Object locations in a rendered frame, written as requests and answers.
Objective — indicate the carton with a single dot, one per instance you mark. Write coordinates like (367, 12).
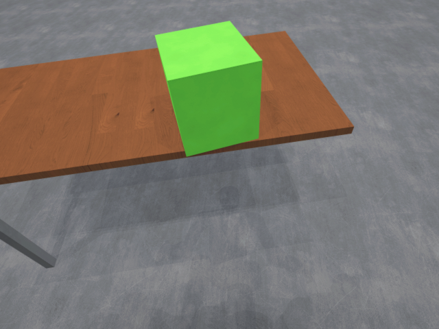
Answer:
(214, 81)

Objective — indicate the table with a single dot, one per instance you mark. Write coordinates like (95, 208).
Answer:
(104, 112)

